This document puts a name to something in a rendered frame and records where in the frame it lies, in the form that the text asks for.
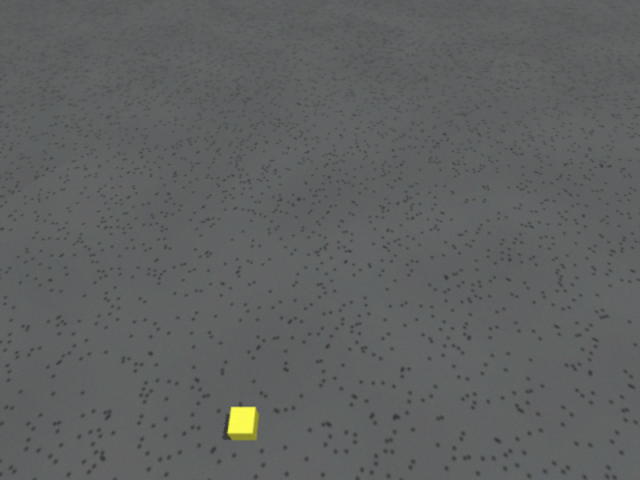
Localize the cube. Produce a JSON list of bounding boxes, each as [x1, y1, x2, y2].
[[227, 407, 259, 440]]

